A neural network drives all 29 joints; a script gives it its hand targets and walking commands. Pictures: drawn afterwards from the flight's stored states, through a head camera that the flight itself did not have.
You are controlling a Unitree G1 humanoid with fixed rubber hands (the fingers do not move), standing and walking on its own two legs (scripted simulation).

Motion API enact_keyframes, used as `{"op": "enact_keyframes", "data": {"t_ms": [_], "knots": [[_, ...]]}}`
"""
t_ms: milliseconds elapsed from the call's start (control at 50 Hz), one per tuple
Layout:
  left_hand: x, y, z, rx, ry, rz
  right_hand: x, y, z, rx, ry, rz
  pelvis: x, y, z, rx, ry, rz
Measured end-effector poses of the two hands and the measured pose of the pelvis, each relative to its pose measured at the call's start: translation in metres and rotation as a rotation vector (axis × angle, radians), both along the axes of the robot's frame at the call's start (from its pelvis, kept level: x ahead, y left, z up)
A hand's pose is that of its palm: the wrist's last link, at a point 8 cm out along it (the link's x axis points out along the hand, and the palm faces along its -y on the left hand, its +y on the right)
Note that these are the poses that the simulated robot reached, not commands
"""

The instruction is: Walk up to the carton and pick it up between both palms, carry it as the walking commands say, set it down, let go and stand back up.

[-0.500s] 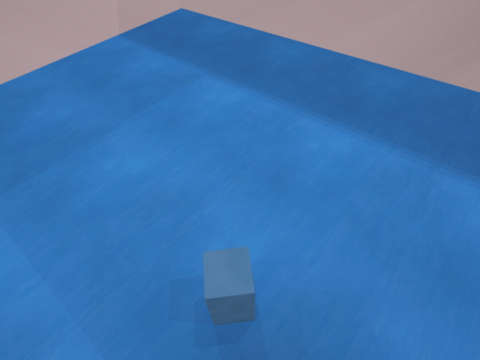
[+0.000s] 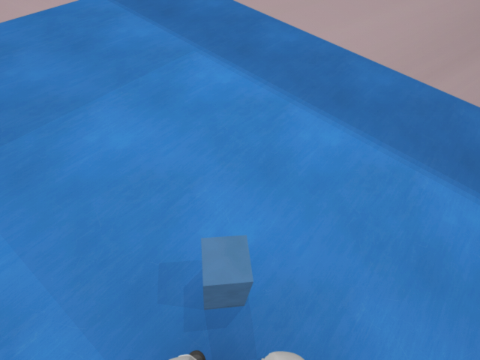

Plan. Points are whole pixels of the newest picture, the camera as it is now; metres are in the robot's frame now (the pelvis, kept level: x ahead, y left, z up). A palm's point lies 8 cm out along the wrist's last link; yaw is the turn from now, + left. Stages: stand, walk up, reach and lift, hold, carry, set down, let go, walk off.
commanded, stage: walk up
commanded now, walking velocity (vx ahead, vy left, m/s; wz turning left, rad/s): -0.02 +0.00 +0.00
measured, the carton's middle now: (224, 274) +0.48 +0.00 -0.62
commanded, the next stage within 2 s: none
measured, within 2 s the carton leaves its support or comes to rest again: neither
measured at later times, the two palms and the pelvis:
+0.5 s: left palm out of the picture -0.03 +0.23 -0.15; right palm out of the picture -0.05 -0.23 -0.14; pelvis -0.02 +0.00 +0.00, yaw -1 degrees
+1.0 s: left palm out of the picture -0.01 +0.21 -0.14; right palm (341, 321) +0.22 -0.21 -0.14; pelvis +0.09 +0.01 -0.01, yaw +0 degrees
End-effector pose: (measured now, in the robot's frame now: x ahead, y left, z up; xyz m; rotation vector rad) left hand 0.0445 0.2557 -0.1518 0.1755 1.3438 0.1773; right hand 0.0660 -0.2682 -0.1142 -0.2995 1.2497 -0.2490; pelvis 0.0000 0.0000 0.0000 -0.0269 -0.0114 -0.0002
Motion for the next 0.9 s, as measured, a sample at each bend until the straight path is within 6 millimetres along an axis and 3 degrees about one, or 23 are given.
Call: {"op": "enact_keyframes", "data": {"t_ms": [100, 200, 240, 280, 360, 440, 540, 660, 700, 740, 900], "knots": [[-0.028, -0.004, 0.005, 0.007, 0.010, 0.023, -0.026, 0.004, -0.015, 0.042, 0.014, -0.009, -0.011, -0.002, -0.004, 0.027, 0.017, -0.009], [-0.071, -0.026, 0.020, 0.003, 0.038, 0.040, -0.063, 0.020, -0.029, 0.156, 0.048, -0.064, -0.018, -0.006, 0.004, 0.029, -0.018, -0.013], [-0.079, -0.033, 0.023, -0.002, 0.046, 0.035, -0.077, 0.027, -0.030, 0.196, 0.063, -0.080, -0.017, -0.007, 0.008, 0.041, -0.027, -0.019], [-0.079, -0.041, 0.023, -0.011, 0.039, 0.019, -0.089, 0.031, -0.031, 0.215, 0.077, -0.096, -0.015, -0.008, 0.010, 0.041, -0.034, -0.020], [-0.058, -0.054, 0.018, -0.040, -0.024, 0.006, -0.109, 0.035, -0.035, 0.203, 0.133, -0.100, -0.016, -0.004, 0.006, 0.011, -0.028, 0.016], [-0.059, -0.039, 0.012, -0.027, -0.017, 0.028, -0.113, 0.041, -0.030, 0.170, 0.168, -0.077, -0.018, 0.000, 0.004, 0.026, -0.024, 0.020], [-0.076, -0.023, 0.005, -0.024, 0.071, 0.021, -0.122, 0.033, -0.024, 0.118, 0.169, -0.107, -0.017, 0.000, 0.000, 0.044, -0.028, -0.028], [-0.066, -0.029, 0.009, -0.014, 0.063, 0.012, -0.137, 0.022, -0.030, 0.139, 0.266, -0.137, -0.005, -0.012, -0.004, 0.031, -0.030, -0.028], [-0.066, -0.032, 0.011, -0.005, 0.057, 0.031, -0.123, 0.021, -0.033, 0.155, 0.273, -0.107, 0.004, -0.015, -0.004, 0.026, -0.029, -0.005], [-0.069, -0.036, 0.015, -0.002, 0.062, 0.062, -0.093, 0.020, -0.032, 0.167, 0.243, -0.062, 0.015, -0.016, 0.000, 0.033, -0.027, 0.004], [-0.076, -0.050, 0.026, -0.033, 0.185, 0.130, 0.085, 0.032, -0.020, 0.170, -0.052, 0.069, 0.060, -0.003, 0.006, 0.055, -0.018, -0.006]]}}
